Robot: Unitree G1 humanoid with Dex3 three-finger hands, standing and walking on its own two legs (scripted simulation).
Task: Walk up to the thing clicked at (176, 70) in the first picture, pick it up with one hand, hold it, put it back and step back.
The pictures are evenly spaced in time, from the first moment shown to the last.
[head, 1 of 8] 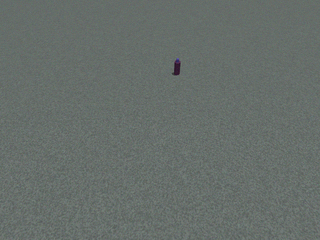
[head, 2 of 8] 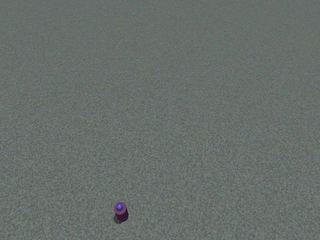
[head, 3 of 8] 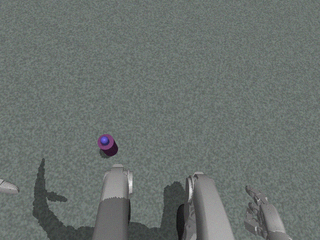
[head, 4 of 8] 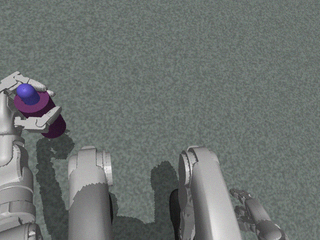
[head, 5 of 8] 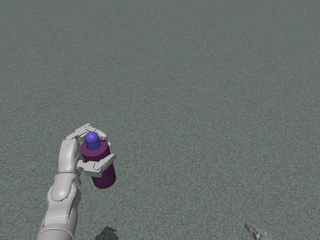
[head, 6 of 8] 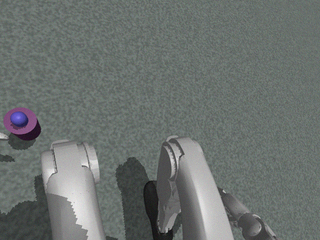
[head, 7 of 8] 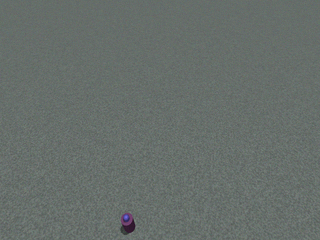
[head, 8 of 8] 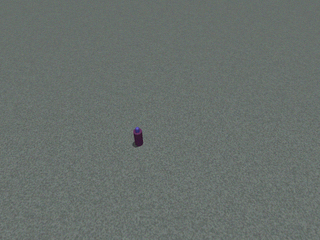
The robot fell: no
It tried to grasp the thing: yes
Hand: left
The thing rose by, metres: 0.67
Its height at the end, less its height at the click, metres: +0.00
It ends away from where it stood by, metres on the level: 0.00
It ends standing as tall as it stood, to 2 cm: yes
